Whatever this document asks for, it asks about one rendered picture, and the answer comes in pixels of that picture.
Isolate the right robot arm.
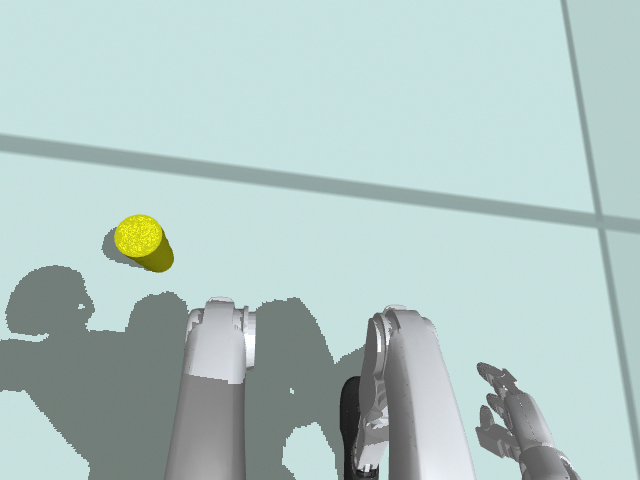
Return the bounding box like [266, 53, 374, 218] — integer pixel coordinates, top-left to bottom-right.
[519, 446, 581, 480]

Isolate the right robot foot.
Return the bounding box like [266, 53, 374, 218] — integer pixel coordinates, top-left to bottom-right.
[340, 376, 379, 480]

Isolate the cup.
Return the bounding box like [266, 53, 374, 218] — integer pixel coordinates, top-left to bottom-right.
[114, 214, 174, 273]

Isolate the right robot hand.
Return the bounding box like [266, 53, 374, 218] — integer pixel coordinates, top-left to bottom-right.
[475, 362, 556, 463]

